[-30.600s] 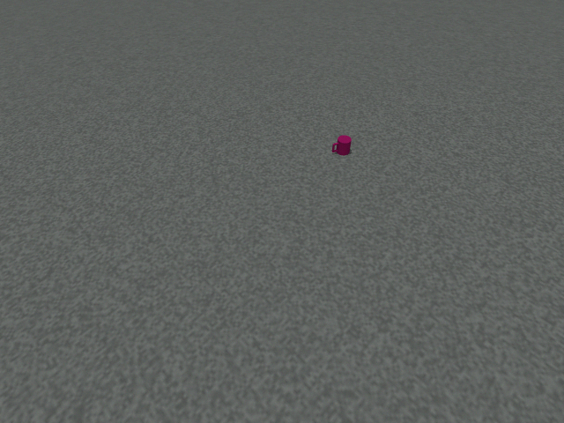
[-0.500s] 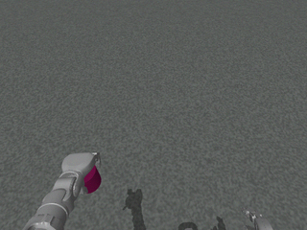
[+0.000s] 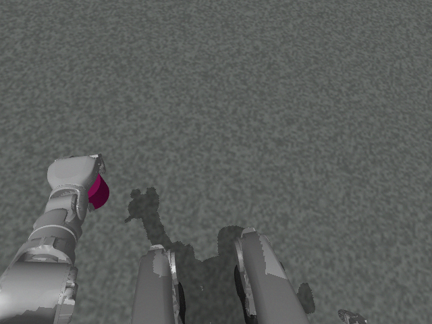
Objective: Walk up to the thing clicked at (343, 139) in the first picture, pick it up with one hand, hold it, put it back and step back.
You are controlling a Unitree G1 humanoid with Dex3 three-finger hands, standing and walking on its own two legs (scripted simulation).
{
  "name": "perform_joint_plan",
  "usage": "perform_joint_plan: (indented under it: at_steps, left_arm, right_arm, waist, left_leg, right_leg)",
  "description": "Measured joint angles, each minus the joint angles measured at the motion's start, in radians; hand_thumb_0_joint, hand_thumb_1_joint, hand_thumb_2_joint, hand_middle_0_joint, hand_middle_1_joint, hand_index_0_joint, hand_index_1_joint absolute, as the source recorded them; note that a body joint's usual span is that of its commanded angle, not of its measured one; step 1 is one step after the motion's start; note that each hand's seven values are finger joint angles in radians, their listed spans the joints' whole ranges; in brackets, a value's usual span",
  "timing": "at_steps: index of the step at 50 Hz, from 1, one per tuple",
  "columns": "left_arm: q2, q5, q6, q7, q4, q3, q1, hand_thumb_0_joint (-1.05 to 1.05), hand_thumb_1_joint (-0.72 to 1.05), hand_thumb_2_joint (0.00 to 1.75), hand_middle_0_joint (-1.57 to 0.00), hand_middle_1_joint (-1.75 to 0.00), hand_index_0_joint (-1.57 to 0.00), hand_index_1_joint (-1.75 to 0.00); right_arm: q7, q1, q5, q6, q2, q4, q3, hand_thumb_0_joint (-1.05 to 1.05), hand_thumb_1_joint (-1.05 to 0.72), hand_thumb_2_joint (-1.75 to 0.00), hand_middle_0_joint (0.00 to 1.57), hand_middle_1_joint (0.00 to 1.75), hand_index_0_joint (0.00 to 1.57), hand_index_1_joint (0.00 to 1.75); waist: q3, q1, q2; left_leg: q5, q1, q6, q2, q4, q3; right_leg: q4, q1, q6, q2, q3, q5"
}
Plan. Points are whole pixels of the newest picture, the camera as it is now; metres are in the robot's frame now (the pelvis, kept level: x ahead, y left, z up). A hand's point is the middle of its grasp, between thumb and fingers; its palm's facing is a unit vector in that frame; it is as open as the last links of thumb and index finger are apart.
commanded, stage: crouch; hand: left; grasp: from above
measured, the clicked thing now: (80, 194) +0.42 +0.26 -0.16
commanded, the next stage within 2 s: lower in 1.10 s
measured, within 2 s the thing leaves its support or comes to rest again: rests again in 1.98 s
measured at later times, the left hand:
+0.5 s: hand (103, 200) +0.44 +0.25 -0.29, palm faces -0.45 -0.03 -0.89, open 10.0 cm
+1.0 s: hand (110, 201) +0.45 +0.25 -0.36, palm faces -0.46 -0.04 -0.89, open 10.0 cm
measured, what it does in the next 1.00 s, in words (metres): lowers itself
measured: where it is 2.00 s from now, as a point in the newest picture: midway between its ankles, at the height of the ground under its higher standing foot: (214, 317)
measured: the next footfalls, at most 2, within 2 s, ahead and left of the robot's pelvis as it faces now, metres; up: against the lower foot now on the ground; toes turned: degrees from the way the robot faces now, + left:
none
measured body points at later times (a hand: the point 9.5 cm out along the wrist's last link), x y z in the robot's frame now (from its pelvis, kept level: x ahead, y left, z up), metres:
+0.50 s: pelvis +0.00 -0.01 -0.11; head +0.23 +0.04 +0.27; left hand +0.46 +0.25 -0.24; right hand +0.06 -0.29 -0.23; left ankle +0.07 +0.11 -0.51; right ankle +0.09 -0.14 -0.51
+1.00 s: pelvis -0.01 -0.01 -0.18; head +0.23 +0.04 +0.19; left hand +0.47 +0.25 -0.31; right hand +0.01 -0.29 -0.29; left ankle +0.07 +0.11 -0.51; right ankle +0.09 -0.14 -0.51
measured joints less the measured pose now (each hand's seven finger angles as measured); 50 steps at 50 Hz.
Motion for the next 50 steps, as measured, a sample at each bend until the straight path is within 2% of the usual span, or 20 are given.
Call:
perform_joint_plan:
  at_steps: [6,11,17,25,32,39,50]
  left_arm:
    - [0.038,0.017,-0.050,-0.010,0.027,0.027,-0.036,-0.01,-0.04,0.66,-0.51,-0.83,-0.61,-0.80]
    - [0.057,0.052,-0.085,0.019,0.033,0.051,-0.055,-0.01,-0.05,0.66,-0.52,-0.83,-0.62,-0.79]
    - [0.080,0.090,-0.092,0.058,0.055,0.078,-0.082,-0.01,-0.06,0.67,-0.53,-0.81,-0.63,-0.78]
    - [0.110,0.087,-0.081,0.081,0.114,0.096,-0.133,-0.01,-0.07,0.67,-0.54,-0.81,-0.64,-0.78]
    - [0.145,0.082,-0.093,0.066,0.160,0.107,-0.171,-0.01,-0.07,0.67,-0.54,-0.81,-0.64,-0.77]
    - [0.178,0.100,-0.124,0.061,0.184,0.129,-0.195,-0.01,-0.07,0.67,-0.54,-0.81,-0.64,-0.78]
    - [0.217,0.129,-0.140,0.086,0.253,0.141,-0.236,-0.01,-0.07,0.67,-0.55,-0.80,-0.64,-0.77]
  right_arm:
    - [0.024,-0.016,-0.014,-0.026,0.004,0.002,0.021,0.01,-0.89,-0.89,0.21,0.30,0.21,0.30]
    - [0.049,-0.040,-0.033,-0.043,-0.005,0.003,0.028,0.01,-0.89,-0.90,0.21,0.30,0.21,0.30]
    - [0.081,-0.068,-0.054,-0.058,-0.023,-0.007,0.029,0.01,-0.90,-0.90,0.21,0.30,0.21,0.30]
    - [0.111,-0.085,-0.067,-0.064,-0.038,-0.018,0.028,0.00,-0.90,-0.90,0.21,0.30,0.21,0.30]
    - [0.126,-0.083,-0.073,-0.063,-0.038,-0.013,0.039,0.00,-0.91,-0.90,0.21,0.30,0.21,0.30]
    - [0.137,-0.075,-0.082,-0.058,-0.035,-0.001,0.052,0.00,-0.91,-0.90,0.21,0.30,0.21,0.30]
    - [0.142,-0.070,-0.093,-0.056,-0.032,0.013,0.078,0.00,-0.91,-0.90,0.21,0.30,0.21,0.30]
  waist:
    - [-0.001,-0.013,-0.004]
    - [0.005,-0.021,-0.018]
    - [0.021,-0.031,-0.032]
    - [0.049,-0.039,-0.039]
    - [0.075,-0.055,-0.043]
    - [0.103,-0.068,-0.050]
    - [0.119,-0.087,-0.051]
  left_leg:
    - [-0.029,-0.162,-0.001,-0.007,0.137,-0.014]
    - [-0.054,-0.261,-0.006,-0.015,0.232,-0.030]
    - [-0.077,-0.336,-0.014,-0.020,0.316,-0.046]
    - [-0.093,-0.397,-0.018,-0.018,0.395,-0.054]
    - [-0.097,-0.448,-0.022,-0.016,0.458,-0.059]
    - [-0.097,-0.501,-0.024,-0.015,0.527,-0.065]
    - [-0.088,-0.573,-0.022,-0.018,0.607,-0.070]
  right_leg:
    - [0.132,-0.154,0.003,-0.004,-0.011,-0.031]
    - [0.221,-0.244,0.002,-0.008,-0.025,-0.060]
    - [0.301,-0.313,0.000,-0.011,-0.038,-0.085]
    - [0.377,-0.376,-0.002,-0.006,-0.045,-0.097]
    - [0.440,-0.430,-0.004,-0.001,-0.047,-0.097]
    - [0.502,-0.482,-0.002,0.004,-0.050,-0.091]
    - [0.576,-0.550,0.000,0.006,-0.053,-0.081]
